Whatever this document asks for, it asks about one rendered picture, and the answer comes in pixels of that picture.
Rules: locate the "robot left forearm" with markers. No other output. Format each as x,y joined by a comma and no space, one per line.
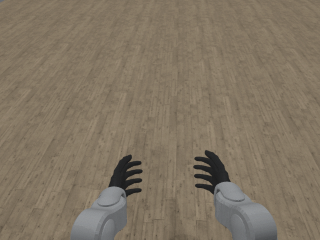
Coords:
106,217

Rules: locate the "robot right hand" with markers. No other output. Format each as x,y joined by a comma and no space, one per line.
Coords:
216,169

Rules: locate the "robot right forearm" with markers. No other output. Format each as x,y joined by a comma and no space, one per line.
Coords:
246,220

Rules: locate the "robot left hand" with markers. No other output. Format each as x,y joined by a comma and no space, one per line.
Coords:
120,175

